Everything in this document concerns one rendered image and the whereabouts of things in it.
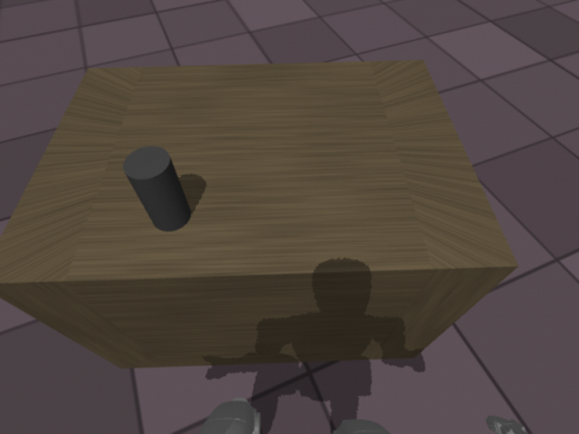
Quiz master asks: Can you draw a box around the right robot hand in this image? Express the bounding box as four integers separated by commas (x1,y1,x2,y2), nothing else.
486,416,527,434

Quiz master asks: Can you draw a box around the can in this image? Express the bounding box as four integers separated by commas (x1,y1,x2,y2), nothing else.
123,146,191,231

